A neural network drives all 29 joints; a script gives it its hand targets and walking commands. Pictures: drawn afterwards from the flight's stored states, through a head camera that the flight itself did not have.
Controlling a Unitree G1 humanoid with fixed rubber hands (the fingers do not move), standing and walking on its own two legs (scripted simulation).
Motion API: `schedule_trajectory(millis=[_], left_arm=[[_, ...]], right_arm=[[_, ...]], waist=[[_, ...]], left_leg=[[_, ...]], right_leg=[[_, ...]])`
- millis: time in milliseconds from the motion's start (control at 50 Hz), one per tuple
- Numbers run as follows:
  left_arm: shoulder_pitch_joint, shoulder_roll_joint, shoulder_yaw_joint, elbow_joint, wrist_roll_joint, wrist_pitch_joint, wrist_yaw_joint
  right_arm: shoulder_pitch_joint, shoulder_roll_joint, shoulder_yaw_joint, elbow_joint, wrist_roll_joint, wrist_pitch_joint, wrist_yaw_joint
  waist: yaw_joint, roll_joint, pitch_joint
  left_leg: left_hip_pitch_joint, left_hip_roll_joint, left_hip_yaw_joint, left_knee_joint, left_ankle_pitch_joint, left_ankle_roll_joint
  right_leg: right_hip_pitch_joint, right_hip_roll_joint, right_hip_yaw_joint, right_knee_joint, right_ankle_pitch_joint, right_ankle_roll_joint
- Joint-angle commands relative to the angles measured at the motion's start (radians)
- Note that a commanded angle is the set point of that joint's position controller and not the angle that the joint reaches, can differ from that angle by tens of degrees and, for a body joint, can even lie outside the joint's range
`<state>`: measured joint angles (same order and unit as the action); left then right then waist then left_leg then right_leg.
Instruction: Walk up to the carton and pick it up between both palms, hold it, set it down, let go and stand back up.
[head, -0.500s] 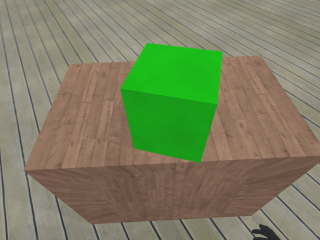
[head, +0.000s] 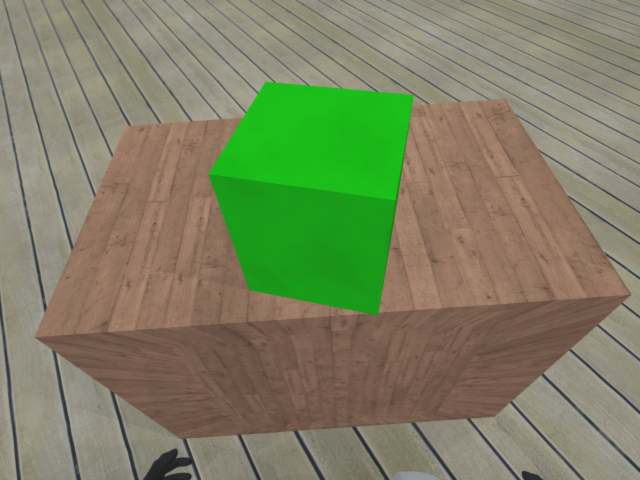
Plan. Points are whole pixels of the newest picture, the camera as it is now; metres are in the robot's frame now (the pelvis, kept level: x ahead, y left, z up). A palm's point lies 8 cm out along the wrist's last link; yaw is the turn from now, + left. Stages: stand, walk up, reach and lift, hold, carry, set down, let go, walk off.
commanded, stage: walk up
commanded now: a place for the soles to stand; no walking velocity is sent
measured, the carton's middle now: (323, 202) +0.47 +0.01 +0.06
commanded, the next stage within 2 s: stand in 0.50 s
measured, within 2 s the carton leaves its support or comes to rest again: neither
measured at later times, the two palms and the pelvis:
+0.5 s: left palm out of the picture +0.06 +0.27 -0.10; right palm out of the picture +0.09 -0.24 -0.10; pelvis +0.01 +0.01 +0.01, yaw +1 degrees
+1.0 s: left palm out of the picture +0.10 +0.27 -0.11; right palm out of the picture +0.12 -0.24 -0.11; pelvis +0.01 +0.01 +0.00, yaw +1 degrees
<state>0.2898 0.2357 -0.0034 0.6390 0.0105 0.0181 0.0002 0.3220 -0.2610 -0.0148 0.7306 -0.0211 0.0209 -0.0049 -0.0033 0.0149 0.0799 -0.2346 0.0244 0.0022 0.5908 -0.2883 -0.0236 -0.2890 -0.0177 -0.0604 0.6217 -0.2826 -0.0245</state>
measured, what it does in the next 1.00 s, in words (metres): stands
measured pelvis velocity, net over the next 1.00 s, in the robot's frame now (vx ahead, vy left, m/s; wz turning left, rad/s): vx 0.01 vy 0.01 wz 0.02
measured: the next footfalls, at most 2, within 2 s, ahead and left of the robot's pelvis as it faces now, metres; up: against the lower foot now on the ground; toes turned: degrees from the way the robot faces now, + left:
none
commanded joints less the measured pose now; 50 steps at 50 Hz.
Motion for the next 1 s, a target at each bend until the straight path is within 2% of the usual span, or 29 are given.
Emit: schedule_trajectory(millis=[0,20,80,220,440,620,880,900,920,940,960,980], left_arm=[[0.011,0.128,0.047,-0.070,-0.019,-0.013,-0.001],[0.012,0.139,0.051,-0.056,-0.011,-0.013,-0.001],[0.026,0.156,0.054,-0.026,0.000,-0.029,-0.004],[0.028,0.150,0.044,0.003,-0.001,-0.041,-0.002],[0.047,0.155,0.036,0.033,-0.003,-0.040,0.000],[0.043,0.159,0.032,0.047,-0.005,-0.039,0.003],[0.026,0.162,0.031,0.063,-0.006,-0.037,0.005],[-0.515,0.238,0.057,-0.138,-0.035,0.117,0.019],[-0.413,0.166,0.023,-0.146,-0.023,0.200,0.043],[-0.378,0.156,0.038,-0.155,-0.021,0.249,0.038],[-0.339,0.139,0.033,-0.189,-0.025,0.286,0.033],[-0.299,0.135,0.043,-0.234,-0.019,0.314,0.029]], right_arm=[[-0.009,-0.159,-0.047,-0.076,0.016,-0.034,0.008],[-0.010,-0.136,-0.040,-0.075,0.023,-0.036,0.013],[0.018,-0.120,-0.031,-0.071,0.022,-0.045,0.014],[0.042,-0.119,-0.031,-0.076,0.020,-0.052,0.012],[0.044,-0.126,-0.027,-0.079,0.020,-0.049,0.005],[0.034,-0.126,-0.024,-0.077,0.021,-0.048,0.002],[0.032,-0.123,-0.024,-0.066,0.020,-0.048,0.000],[-0.526,-0.019,-0.107,-0.010,-0.091,-0.161,0.016],[-0.424,-0.062,-0.127,0.036,-0.090,-0.176,0.044],[-0.400,-0.068,-0.124,0.026,-0.082,-0.168,0.055],[-0.350,-0.071,-0.126,0.024,-0.074,-0.165,0.057],[-0.304,-0.084,-0.120,0.017,-0.058,-0.163,0.055]], waist=[[0.027,-0.018,-0.027],[0.027,-0.011,0.009],[0.022,0.016,0.004],[0.010,0.003,-0.050],[0.009,-0.010,-0.060],[0.011,-0.009,-0.064],[0.011,-0.010,-0.067],[0.018,0.036,-0.069],[0.001,0.069,0.032],[0.003,0.002,-0.050],[-0.006,-0.010,-0.107],[0.002,-0.004,-0.161]], left_leg=[[-0.116,0.090,-0.155,-0.201,-0.170,0.080],[-0.157,0.071,-0.135,-0.213,-0.193,0.070],[-0.132,0.057,-0.120,-0.207,-0.108,0.061],[-0.072,0.060,-0.124,-0.186,-0.002,0.067],[-0.050,0.059,-0.126,-0.166,0.106,0.065],[-0.040,0.054,-0.128,-0.158,0.154,0.063],[-0.039,0.047,-0.133,-0.159,0.160,0.058],[-0.264,0.025,0.053,-0.074,-0.104,0.006],[-0.377,0.044,0.056,-0.122,-0.259,0.026],[-0.375,0.035,0.079,-0.078,-0.181,0.028],[-0.305,0.037,0.073,-0.053,-0.139,0.020],[-0.248,0.039,0.069,-0.046,-0.096,0.018]], right_leg=[[0.034,-0.072,0.124,-0.200,-0.173,-0.010],[0.056,-0.077,0.133,-0.203,-0.150,-0.010],[0.056,-0.091,0.140,-0.205,-0.079,-0.016],[0.061,-0.090,0.121,-0.209,-0.012,-0.012],[0.073,-0.096,0.103,-0.196,0.071,-0.012],[0.089,-0.103,0.095,-0.192,0.116,-0.013],[0.107,-0.109,0.088,-0.199,0.116,-0.016],[-0.009,0.006,-0.001,-0.025,-0.115,-0.023],[0.079,0.022,-0.020,0.020,-0.134,-0.017],[0.118,0.007,-0.022,0.042,-0.092,-0.013],[0.102,0.001,-0.013,0.036,-0.060,-0.013],[0.119,0.003,-0.010,0.021,-0.014,-0.012]])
